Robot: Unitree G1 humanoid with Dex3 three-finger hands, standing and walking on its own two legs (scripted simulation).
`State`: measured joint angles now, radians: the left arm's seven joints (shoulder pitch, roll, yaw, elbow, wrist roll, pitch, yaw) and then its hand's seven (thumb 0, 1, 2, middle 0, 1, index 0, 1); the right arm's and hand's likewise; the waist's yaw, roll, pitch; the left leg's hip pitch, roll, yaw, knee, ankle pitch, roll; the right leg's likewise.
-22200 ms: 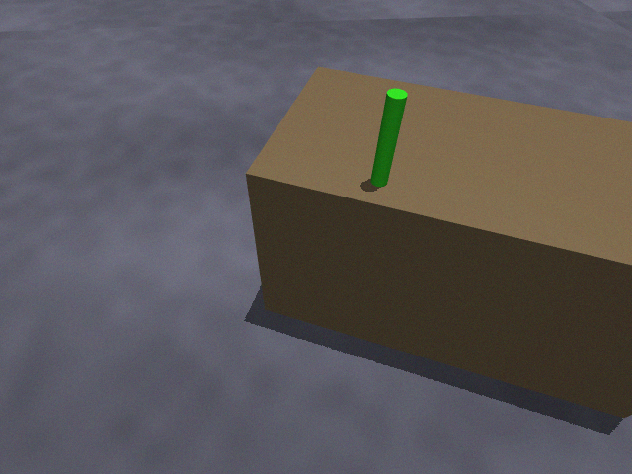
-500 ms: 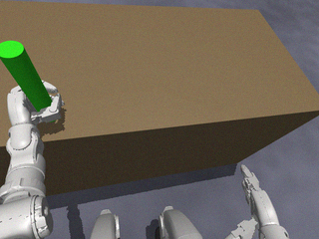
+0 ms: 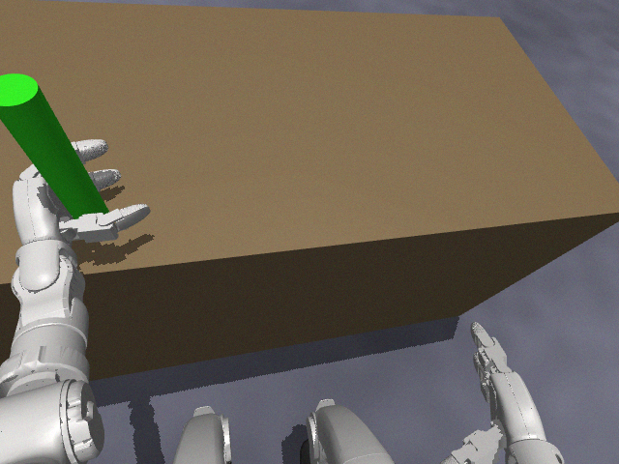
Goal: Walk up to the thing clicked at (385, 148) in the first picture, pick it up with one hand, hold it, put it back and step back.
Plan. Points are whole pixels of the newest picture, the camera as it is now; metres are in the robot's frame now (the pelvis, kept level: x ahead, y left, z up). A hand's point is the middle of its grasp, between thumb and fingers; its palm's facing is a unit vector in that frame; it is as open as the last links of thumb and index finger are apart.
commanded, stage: withdraw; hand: left
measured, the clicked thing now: (65, 173) +0.45 +0.23 +0.08
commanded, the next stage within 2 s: rise in 0.46 s
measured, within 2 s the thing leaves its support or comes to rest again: neither
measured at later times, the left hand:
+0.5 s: hand out of the picture +0.47 +0.29 +0.13, palm faces +0.26 -0.97 -0.02, open 17.0 cm
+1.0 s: hand out of the picture +0.39 +0.39 +0.13, palm faces +0.47 -0.81 -0.35, open 17.4 cm
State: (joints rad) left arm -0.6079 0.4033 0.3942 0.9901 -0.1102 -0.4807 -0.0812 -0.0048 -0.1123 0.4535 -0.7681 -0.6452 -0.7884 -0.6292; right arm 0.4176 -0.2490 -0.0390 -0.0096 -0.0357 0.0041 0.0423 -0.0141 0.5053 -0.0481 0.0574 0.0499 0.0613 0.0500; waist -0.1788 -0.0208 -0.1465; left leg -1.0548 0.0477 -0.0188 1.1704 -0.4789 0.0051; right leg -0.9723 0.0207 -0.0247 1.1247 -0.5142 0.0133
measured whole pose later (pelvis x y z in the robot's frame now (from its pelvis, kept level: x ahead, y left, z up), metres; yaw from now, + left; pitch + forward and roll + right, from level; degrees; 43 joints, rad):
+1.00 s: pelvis +0.03 +0.00 +0.06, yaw +1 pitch +11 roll -2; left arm -0.47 0.67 0.42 0.90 0.00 -0.05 -0.01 -0.01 -0.53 0.03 -0.06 -0.03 -0.06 -0.03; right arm 0.38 -0.27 -0.04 0.28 0.06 0.04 -0.01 -0.01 0.51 -0.06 0.05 0.05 0.06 0.05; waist -0.03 -0.01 -0.12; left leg -0.64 0.03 0.01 0.82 -0.38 0.01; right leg -0.56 0.00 -0.01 0.77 -0.41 0.02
